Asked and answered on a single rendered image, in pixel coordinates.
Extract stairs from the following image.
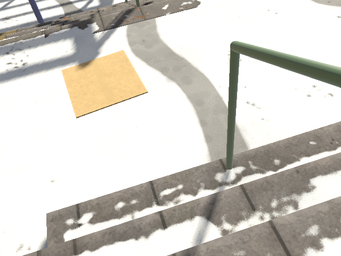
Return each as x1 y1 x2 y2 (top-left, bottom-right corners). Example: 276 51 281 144
48 0 165 29
37 121 341 256

